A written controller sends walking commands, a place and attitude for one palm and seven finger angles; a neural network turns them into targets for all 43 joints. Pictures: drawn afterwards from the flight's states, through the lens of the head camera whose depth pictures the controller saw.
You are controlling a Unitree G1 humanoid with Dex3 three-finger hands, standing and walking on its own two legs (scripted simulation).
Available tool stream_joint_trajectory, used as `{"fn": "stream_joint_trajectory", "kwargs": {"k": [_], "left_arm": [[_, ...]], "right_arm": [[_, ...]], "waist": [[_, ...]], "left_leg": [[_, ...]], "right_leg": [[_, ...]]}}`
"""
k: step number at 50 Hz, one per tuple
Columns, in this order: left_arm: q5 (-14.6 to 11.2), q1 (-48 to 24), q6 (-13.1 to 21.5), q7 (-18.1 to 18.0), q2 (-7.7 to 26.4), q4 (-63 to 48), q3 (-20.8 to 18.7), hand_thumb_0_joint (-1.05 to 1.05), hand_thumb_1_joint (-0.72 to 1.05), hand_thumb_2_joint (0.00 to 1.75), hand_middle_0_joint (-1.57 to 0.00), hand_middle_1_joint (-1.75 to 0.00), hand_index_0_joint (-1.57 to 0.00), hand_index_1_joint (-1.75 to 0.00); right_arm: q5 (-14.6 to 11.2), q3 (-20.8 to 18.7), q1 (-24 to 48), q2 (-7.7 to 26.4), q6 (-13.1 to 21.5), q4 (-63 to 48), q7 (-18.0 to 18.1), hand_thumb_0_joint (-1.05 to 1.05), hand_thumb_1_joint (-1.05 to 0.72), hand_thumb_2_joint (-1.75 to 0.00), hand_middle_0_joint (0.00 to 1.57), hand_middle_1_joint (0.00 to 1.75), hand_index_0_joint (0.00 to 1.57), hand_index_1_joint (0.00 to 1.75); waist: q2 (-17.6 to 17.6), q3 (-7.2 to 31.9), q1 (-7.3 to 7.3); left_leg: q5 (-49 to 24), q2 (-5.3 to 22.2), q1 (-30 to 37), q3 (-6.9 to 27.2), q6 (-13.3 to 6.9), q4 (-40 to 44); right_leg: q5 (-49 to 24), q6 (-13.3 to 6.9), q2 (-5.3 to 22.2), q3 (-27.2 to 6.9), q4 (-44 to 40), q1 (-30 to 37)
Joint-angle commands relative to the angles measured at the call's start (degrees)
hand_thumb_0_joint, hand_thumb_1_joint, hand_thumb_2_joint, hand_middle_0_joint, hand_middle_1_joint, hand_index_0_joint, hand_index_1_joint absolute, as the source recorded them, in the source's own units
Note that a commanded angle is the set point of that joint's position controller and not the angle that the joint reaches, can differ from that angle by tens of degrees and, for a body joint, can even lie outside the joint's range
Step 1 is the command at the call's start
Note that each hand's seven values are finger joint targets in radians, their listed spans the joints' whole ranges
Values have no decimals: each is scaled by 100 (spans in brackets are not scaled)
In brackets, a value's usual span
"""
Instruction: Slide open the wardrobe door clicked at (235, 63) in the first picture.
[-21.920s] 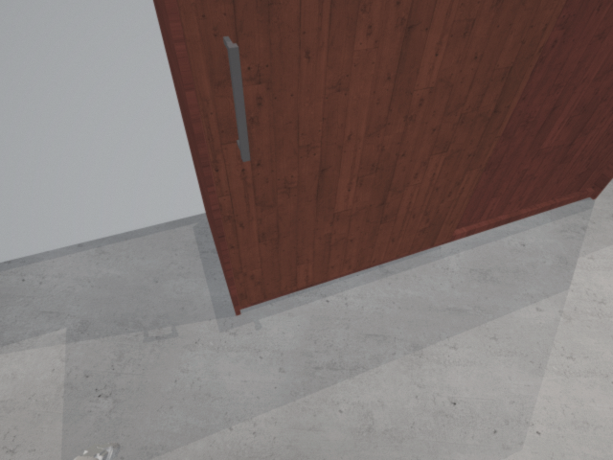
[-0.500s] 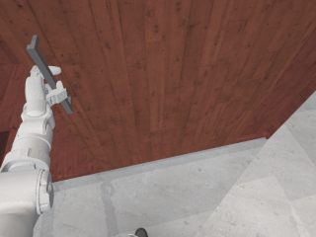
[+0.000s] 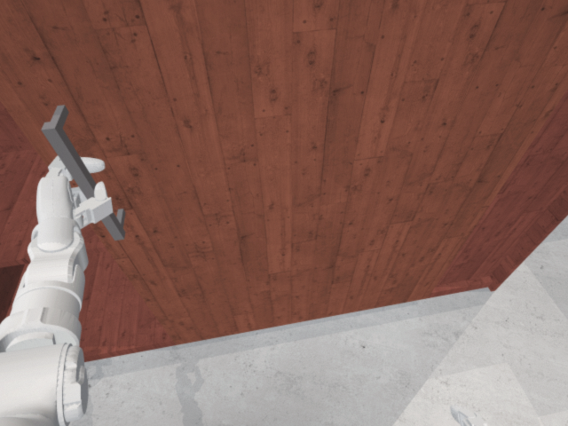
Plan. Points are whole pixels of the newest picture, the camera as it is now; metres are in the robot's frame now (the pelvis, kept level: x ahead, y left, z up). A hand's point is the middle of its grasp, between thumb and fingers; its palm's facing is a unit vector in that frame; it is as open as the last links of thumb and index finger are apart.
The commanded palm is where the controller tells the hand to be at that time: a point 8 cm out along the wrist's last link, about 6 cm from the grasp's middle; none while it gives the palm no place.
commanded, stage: loosen the grip on the handle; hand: left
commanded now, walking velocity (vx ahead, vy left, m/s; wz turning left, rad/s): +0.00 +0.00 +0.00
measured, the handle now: (93, 181) +0.46 +0.33 +0.09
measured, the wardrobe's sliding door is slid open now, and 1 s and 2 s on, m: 0.62 0.62 0.62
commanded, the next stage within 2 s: slip the hand off the handle in 0.66 s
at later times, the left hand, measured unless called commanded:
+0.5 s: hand (99, 203) +0.41 +0.30 +0.09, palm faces +0.42 -0.86 -0.28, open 12.5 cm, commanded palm +0.36 +0.34 +0.11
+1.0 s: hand (59, 206) +0.40 +0.35 +0.09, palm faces +0.47 -0.84 -0.28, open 14.4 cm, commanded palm +0.35 +0.38 +0.11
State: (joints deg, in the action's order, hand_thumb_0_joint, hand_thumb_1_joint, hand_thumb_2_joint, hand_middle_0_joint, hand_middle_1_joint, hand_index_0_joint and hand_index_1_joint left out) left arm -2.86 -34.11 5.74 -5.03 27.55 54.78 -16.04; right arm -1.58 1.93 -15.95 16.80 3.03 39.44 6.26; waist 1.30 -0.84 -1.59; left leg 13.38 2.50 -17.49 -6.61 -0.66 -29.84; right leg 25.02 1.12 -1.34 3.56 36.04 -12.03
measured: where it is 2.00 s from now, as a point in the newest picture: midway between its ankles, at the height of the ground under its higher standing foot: outside the picture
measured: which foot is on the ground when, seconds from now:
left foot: down 0.00-1.00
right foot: up 0.00-0.02, down 0.04-1.00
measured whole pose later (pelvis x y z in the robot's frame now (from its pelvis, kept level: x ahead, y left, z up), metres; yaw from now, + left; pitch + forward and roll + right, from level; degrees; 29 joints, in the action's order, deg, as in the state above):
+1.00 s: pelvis -0.01 +0.03 -0.01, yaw +0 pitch +6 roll -2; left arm 3.1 -31.9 -1.4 -5.1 30.2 44.8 -24.8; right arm 0.1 1.4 -18.7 13.6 4.9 41.4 4.0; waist 0.4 2.0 -3.2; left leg 14.5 1.0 -27.1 -2.8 -2.3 -35.8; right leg 18.8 0.1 -0.1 3.0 33.0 -19.9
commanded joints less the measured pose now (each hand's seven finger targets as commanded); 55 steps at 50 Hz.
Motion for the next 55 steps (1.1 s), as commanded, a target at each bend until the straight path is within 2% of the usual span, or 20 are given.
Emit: {"fn": "stream_joint_trajectory", "kwargs": {"k": [1, 3, 4, 5, 6, 7, 10, 12, 15, 17, 19, 22, 25, 30, 33, 37, 38, 39, 42, 55], "left_arm": [[181, -1591, 378, 131, 939, -1397, 233, 0, 90, 90, -45, -140, -45, -140], [192, -1581, 437, 109, 1181, -1374, 81, 0, 90, 90, -45, -140, -45, -140], [996, -5618, 842, -175, 4481, -3019, -2418, 0, 90, 90, -45, -140, -45, -140], [1492, -4472, 23, 338, 3130, -278, -1367, 0, 78, 84, -45, -140, -45, -140], [761, -3686, -16, 379, 1882, -758, -1004, 0, 66, 78, -45, -140, -45, -140], [772, -2936, -101, 453, 2374, -712, -1659, 0, 54, 73, -45, -140, -45, -140], [765, -3036, -10, 565, 1932, -1775, -990, 0, 17, 55, -45, -140, -45, -140], [951, -2132, -117, 532, 1566, -1714, -695, 0, -7, 43, -45, -140, -45, -140], [574, -1464, -264, 490, 1842, -1611, -1154, 0, -43, 26, -44, -138, -44, -138], [208, -1424, -316, 540, 1881, -1911, -1399, 0, -55, 20, -41, -135, -41, -135], [204, -1659, -323, 508, 2140, -2144, -1530, 0, -55, 20, -38, -132, -38, -132], [545, -1590, -474, 376, 2001, -1897, -1095, 0, -55, 20, -34, -127, -34, -127], [695, -2134, -373, 131, 2731, -2487, -1526, 0, -55, 20, -30, -122, -30, -122], [437, -2194, -76, 45, 2072, -2661, -1119, 0, -55, 20, -25, -115, -25, -115], [529, -2240, -189, 18, 1724, -2527, -718, 0, -55, 20, -25, -115, -25, -115], [463, -2091, -456, -73, 1443, -2199, -628, 0, -55, 20, -25, -115, -25, -115], [508, -1939, -466, -115, 2380, -1928, -1408, 0, -55, 20, -25, -115, -25, -115], [541, -1784, -462, -124, 2576, -1922, -1537, 0, -55, 20, -25, -115, -25, -115], [620, -1876, -381, -124, 1930, -2202, -1046, 0, -55, 20, -25, -115, -25, -115], [522, -2323, -109, 253, 2094, -2080, -945, 0, -55, 20, -25, -115, -25, -115]], "right_arm": [[-10, -364, -193, 975, 165, -499, -11, 0, -90, -90, 20, 30, 20, 30], [-26, -360, -85, 904, 117, -590, 39, 0, -90, -90, 20, 30, 20, 30], [-148, -319, -100, 622, 500, -965, -81, 0, -90, -90, 20, 30, 20, 30], [380, -591, -615, 769, 520, -86, -273, 0, -90, -90, 20, 30, 20, 30], [205, -594, -685, 823, 425, -316, -355, 0, -90, -90, 20, 30, 20, 30], [231, -638, -764, 976, 450, -311, -403, 0, -90, -90, 20, 30, 20, 30], [284, -605, -565, 749, 397, -354, -462, 0, -90, -90, 20, 30, 20, 30], [220, -632, -574, 693, 323, -410, -543, 0, -90, -90, 20, 30, 20, 30], [91, -664, -519, 840, 259, -551, -461, 0, -90, -90, 20, 30, 20, 30], [29, -703, -538, 850, 251, -507, -396, 0, -90, -90, 20, 30, 20, 30], [36, -714, -581, 855, 260, -437, -365, 0, -90, -90, 20, 30, 20, 30], [8, -631, -447, 798, 228, -387, -316, 0, -90, -90, 20, 30, 20, 30], [78, -672, -475, 816, 210, -374, -231, 0, -90, -90, 20, 30, 20, 30], [94, -635, -470, 761, 323, -255, -157, 0, -90, -90, 20, 30, 20, 30], [75, -608, -481, 779, 376, -240, -157, 0, -90, -90, 20, 30, 20, 30], [69, -589, -479, 790, 413, -201, -145, 0, -90, -90, 20, 30, 20, 30], [100, -591, -564, 896, 390, -144, -112, 0, -90, -90, 20, 30, 20, 30], [128, -544, -544, 892, 355, -186, -95, 0, -90, -90, 20, 30, 20, 30], [133, -501, -455, 750, 378, -290, -143, 0, -90, -90, 20, 30, 20, 30], [118, -473, -557, 871, 449, -182, -65, 0, -90, -90, 20, 30, 20, 30]], "waist": [[1048, 1550, -17], [371, 1905, -108], [1048, 1422, 58], [-612, 2263, -231], [-1752, 1907, -478], [-1769, 2471, -218], [983, 2845, 57], [1240, 2342, 121], [-639, 1837, 33], [-1197, 2080, 25], [-739, 2316, 35], [-34, 1523, -33], [490, 2026, -3], [386, 2154, -142], [683, 1901, -221], [384, 1826, -186], [118, 1840, -77], [191, 1923, 31], [452, 1904, -51], [597, 1692, -247]], "left_leg": [[-3356, 1053, 1653, 801, -407, -43], [-1919, 700, 921, 506, -110, -118], [-97, 257, 488, 866, -144, 620], [-1968, -198, 573, 328, -262, 130], [-2324, -150, 487, 506, -354, -91], [-2505, -179, 709, 473, -341, -177], [-2709, -301, 1046, 369, -199, -436], [-2557, -228, 1005, 440, -196, -519], [-1256, -256, -33, 512, -232, -376], [-1099, -339, -329, 480, -209, -454], [-1094, -341, -237, 475, -185, -489], [-753, -318, -230, 517, -219, -423], [-809, -303, -58, 511, -231, -486], [-1016, -258, 344, 558, -253, -462], [-888, -224, 612, 685, -245, -341], [-795, -173, 690, 873, -210, -185], [-787, -165, 492, 903, -219, -165], [-926, -200, 405, 861, -221, -151], [-1198, -147, 691, 903, -176, -148], [-521, -73, 892, 1232, -110, 1]], "right_leg": [[-1546, -65, 390, -241, -1328, -89], [-2964, -194, 912, -707, -1223, 570], [-352, -44, 484, -533, -852, 252], [-3334, -297, 219, -394, -630, 99], [-4508, 12, 141, -232, -602, -19], [-5227, 179, 315, -467, -427, 189], [-5586, 74, 528, -802, -365, 296], [-4230, -134, 291, -570, -450, -321], [-4100, 61, 373, -662, -575, 61], [-5064, 326, 560, -898, -472, 543], [-5122, 339, 628, -1005, -397, 598], [-3297, 122, 342, -771, -544, -430], [-2976, 74, 315, -883, -615, -253], [-2696, -23, 51, -555, -567, -510], [-1874, -149, -91, -310, -660, -1048], [-1580, -184, -139, -149, -736, -1144], [-1601, -182, -130, -169, -734, -997], [-1719, -189, -119, -190, -715, -803], [-1776, -204, -152, -84, -635, -987], [-1204, -229, -172, -63, -744, -1438]]}}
